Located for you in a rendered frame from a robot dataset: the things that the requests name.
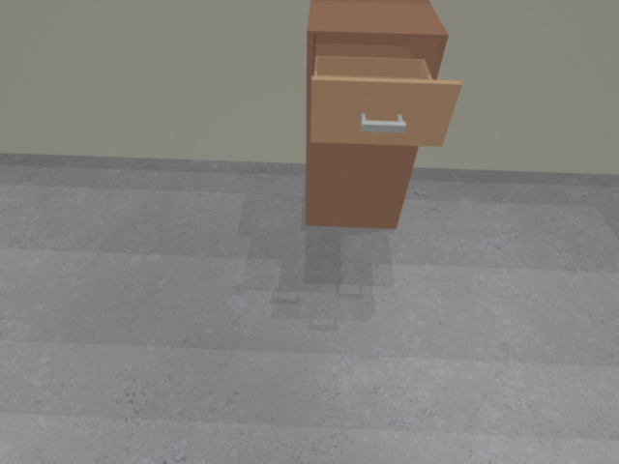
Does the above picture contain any cabinet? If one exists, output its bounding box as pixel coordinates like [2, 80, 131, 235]
[306, 0, 449, 229]

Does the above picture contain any drawer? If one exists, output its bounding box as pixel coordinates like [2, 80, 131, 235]
[310, 56, 462, 147]

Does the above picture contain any handle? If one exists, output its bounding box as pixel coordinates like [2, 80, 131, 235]
[361, 113, 406, 132]

